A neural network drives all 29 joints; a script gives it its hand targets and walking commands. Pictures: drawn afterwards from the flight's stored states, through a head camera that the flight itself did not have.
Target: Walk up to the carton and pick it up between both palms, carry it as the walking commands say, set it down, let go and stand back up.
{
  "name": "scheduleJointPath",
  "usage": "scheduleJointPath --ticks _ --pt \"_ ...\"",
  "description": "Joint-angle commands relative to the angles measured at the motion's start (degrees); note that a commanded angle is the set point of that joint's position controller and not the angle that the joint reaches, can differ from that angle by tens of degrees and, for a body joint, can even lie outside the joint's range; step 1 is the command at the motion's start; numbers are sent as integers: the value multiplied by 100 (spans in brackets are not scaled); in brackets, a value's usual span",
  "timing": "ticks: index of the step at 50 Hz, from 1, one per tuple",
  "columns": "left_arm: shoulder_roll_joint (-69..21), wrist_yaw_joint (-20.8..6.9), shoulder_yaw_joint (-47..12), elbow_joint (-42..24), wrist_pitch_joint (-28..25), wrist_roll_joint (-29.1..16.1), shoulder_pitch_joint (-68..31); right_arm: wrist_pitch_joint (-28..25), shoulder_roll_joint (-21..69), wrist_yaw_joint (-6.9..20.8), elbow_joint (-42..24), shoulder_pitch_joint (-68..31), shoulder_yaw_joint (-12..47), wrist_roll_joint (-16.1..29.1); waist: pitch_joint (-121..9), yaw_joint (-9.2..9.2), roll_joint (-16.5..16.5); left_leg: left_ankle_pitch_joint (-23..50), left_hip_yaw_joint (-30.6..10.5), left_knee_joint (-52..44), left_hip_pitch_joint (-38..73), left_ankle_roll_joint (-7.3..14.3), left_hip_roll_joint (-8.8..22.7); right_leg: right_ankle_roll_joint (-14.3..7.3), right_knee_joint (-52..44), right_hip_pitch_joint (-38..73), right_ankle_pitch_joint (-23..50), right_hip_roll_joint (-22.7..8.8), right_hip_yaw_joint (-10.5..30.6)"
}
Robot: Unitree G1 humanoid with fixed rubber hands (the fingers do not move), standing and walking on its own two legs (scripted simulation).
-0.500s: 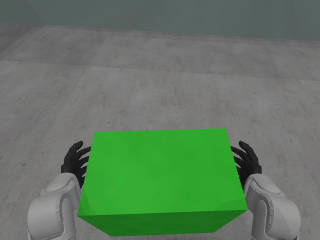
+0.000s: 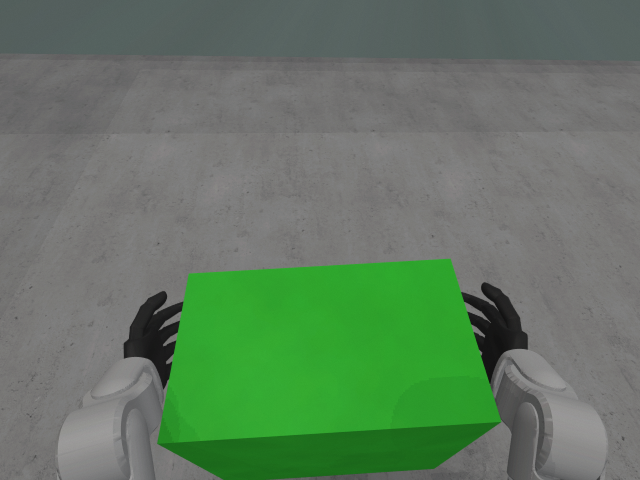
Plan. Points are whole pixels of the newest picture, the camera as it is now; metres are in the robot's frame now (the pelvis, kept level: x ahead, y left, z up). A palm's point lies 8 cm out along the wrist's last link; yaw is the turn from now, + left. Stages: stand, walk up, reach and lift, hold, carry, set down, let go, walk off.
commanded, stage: carry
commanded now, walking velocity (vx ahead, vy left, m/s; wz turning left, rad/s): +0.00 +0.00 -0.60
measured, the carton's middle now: (326, 383) +0.24 +0.00 +0.00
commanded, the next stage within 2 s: none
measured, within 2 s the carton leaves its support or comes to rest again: neither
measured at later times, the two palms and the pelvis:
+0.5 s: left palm (360, 372) +0.22 -0.03 +0.08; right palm out of the picture +0.06 -0.37 +0.06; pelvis -0.07 -0.10 -0.02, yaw -24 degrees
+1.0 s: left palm out of the picture +0.11 -0.18 +0.10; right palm out of the picture -0.12 -0.48 +0.10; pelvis -0.19 -0.19 +0.01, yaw -38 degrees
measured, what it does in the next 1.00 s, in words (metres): steps to the right, turning right: right foot, then left foot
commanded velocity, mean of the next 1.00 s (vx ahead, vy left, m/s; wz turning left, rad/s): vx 0.00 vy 0.00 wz -0.60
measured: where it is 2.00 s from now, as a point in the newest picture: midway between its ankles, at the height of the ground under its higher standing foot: outside the picture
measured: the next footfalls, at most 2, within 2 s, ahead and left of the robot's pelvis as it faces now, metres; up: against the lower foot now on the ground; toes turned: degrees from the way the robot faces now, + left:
right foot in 0.46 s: -0.01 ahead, -0.23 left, +0.00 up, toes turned -28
left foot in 0.84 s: -0.08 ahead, -0.08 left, +0.00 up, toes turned -18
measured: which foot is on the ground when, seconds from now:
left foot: down 0.00-0.44, up 0.46-0.82, down 0.84-1.00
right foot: down 0.00-0.00, up 0.02-0.44, down 0.46-0.80, up 0.82-1.00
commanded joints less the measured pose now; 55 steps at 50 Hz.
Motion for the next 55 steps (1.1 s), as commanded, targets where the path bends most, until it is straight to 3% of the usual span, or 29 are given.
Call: scheduleJointPath --ticks 1,5,9,14,18,19,20,21,22,23,25,28,32,35,36,37,38,39,40,41,42,43,44,45,47,50,53,54,55 --pt "-4286 -282 -5047 -1663 116 -1714 -2687 42 4215 330 -546 -1772 4465 1639 -719 -44 1994 -62 -1571 -2270 1083 940 3519 650 3297 -1596 -1727 -499 72" --pt "-4492 -225 -5156 -1520 103 -1813 -2997 43 4215 374 -803 -2213 4430 1710 -544 107 666 1397 17 -1570 1185 313 2234 617 3810 -1608 -689 -646 27" --pt "-4353 -112 -5107 -1335 166 -1737 -2634 33 3847 293 -974 -2044 4260 1594 -807 22 1374 3261 313 -984 1857 278 2156 796 3421 -1660 -901 -417 -326" --pt "-4263 -93 -5152 -1477 259 -1709 -2688 83 3860 258 -830 -1992 4348 1621 -954 -29 2011 3450 401 -684 1871 557 2687 660 2417 -1417 -1245 -586 -473" --pt "-4260 -182 -5021 -1387 255 -1739 -2559 93 3955 225 -1049 -2120 4649 1682 -1112 -47 2126 3111 660 -256 1563 337 2942 510 913 -578 -934 -637 -485" --pt "-4310 -216 -4958 -1368 219 -1729 -2478 66 4042 204 -1253 -2344 4815 1767 -1277 33 1896 3062 818 85 1557 181 2869 465 201 -180 -579 -559 -505" --pt "-4255 -247 -4810 -1155 214 -1674 -2191 82 4029 186 -1308 -2404 4935 1790 -1423 99 1205 2886 904 768 1211 -55 2577 409 -381 561 -352 -328 -441" --pt "-4292 -278 -4767 -1197 163 -1746 -2111 77 4044 176 -1316 -2357 5005 1806 -1390 168 235 624 777 1580 61 -261 2193 227 -870 1403 513 -715 517" --pt "-4148 -318 -4614 -1175 129 -1756 -2153 73 4105 168 -1487 -2434 5189 1807 -1333 31 -1511 -1757 611 2831 -1498 -556 1407 -226 -837 2102 3005 -1806 2386" --pt "-4231 -378 -4517 -1107 96 -1762 -2111 58 4322 213 -1623 -2832 5472 1983 -1384 -13 -1737 -2090 -125 3601 -1693 -554 1298 -458 -763 1888 3532 -1951 2738" --pt "-4344 -445 -4527 -1246 40 -1801 -2203 28 4481 218 -1477 -2762 5490 1986 -1219 -34 -925 -1599 -438 4129 -1913 -532 1125 -300 -941 1680 2493 -1599 2260" --pt "-4360 -516 -4472 -1247 -47 -1725 -2089 11 4615 249 -1257 -2635 5495 1986 -1320 -1 -921 -490 -497 4239 -1776 -305 879 -175 -1421 1433 98 -1181 1871" --pt "-4411 -571 -4456 -1315 -195 -1709 -1977 -94 4712 211 -1261 -2479 5421 1881 -1527 22 -820 -469 -573 3527 -1549 -254 531 11 -1507 1769 830 -1131 2288" --pt "-4333 -569 -4593 -1555 -248 -1768 -2185 -158 4594 180 -1228 -2248 5263 1774 -1559 2 -834 -534 -254 2144 -585 -156 91 547 -2104 1632 852 -843 2083" --pt "-4230 -545 -4522 -1511 -259 -1711 -2111 -155 4566 166 -1179 -2204 5250 1780 -1656 -5 -1122 -620 12 1526 -32 -143 -109 921 -2396 1527 1187 -699 1940" --pt "-4236 -534 -4571 -1506 -242 -1703 -2104 -156 4587 170 -1171 -2167 5191 1770 -1672 -23 -1373 -794 386 683 744 -150 -308 1516 -2711 1170 1904 -518 1645" --pt "-4218 -514 -4616 -1560 -244 -1670 -2214 -173 4598 185 -1075 -1893 5129 1741 -1726 -203 -1558 -904 900 -498 2168 -19 -476 2602 -2749 418 2925 -105 946" --pt "-4245 -499 -4789 -1700 -239 -1779 -2443 -183 4600 164 -1025 -1640 4996 1717 -1885 -419 -1479 -511 1271 -1977 3251 430 -165 3564 -1480 -6 3404 634 126" --pt "-4343 -476 -4975 -1690 -242 -1888 -2359 -243 4549 150 -849 -1552 4745 1672 -2394 -287 1650 1053 62 -2337 3257 841 1521 3080 2215 112 -250 944 -197" --pt "-4210 -454 -4970 -1741 -291 -1829 -2457 -240 4517 214 -687 -1741 4694 1752 -2409 -112 2663 1896 -1311 -1510 2101 1138 3056 1509 3909 113 -2323 -9 914" --pt "-4242 -454 -4953 -1661 -284 -1773 -2385 -232 4464 270 -739 -1713 4758 1743 -1471 21 1936 1384 -1133 -1852 1191 1091 3341 830 4360 -569 -2144 -316 976" --pt "-4286 -396 -4889 -1437 -228 -1628 -2304 -199 4297 310 -897 -1919 4806 1752 -601 163 1267 717 -704 -2034 1145 747 3215 704 4314 -1512 -1600 -425 598" --pt "-4520 -389 -4946 -1417 -237 -1694 -2498 -185 4293 368 -1187 -2220 4822 1759 -284 160 1203 836 -279 -1831 1250 599 3037 616 4061 -1796 -1247 -478 721" --pt "-4529 -415 -5033 -1552 -199 -1750 -2813 -173 4290 402 -1337 -2469 4901 1806 -116 157 1695 1589 147 -1360 1360 504 2746 570 3573 -1798 -1304 -721 713" --pt "-4067 -337 -4981 -1465 10 -1634 -2692 -3 3997 292 -869 -2124 4721 1616 -7 73 1418 2483 425 -887 1432 312 2323 654 2248 -1490 -1306 -599 191" --pt "-3837 -268 -4866 -1274 125 -1653 -2306 63 3658 167 -1012 -1858 4728 1550 -750 -40 1709 3026 437 -407 1744 270 2472 625 1034 -814 -1424 -457 -122" --pt "-3982 -331 -4750 -956 124 -1714 -2107 12 3498 122 -1260 -2459 4807 1717 -1512 78 1301 3691 858 971 1311 -84 2337 574 -375 911 -599 11 -653" --pt "-4013 -363 -4666 -908 84 -1724 -1945 -6 3402 108 -1300 -2450 4815 1713 -1534 153 427 1874 714 1722 197 -311 2081 419 -628 1758 500 -363 125" --pt "-3847 -386 -4529 -829 15 -1765 -2397 -39 3238 101 -1163 -2687 4709 1693 -1651 45 -1250 -1581 656 2767 -1595 -611 1330 -80 -380 2840 3851 -1759 2104"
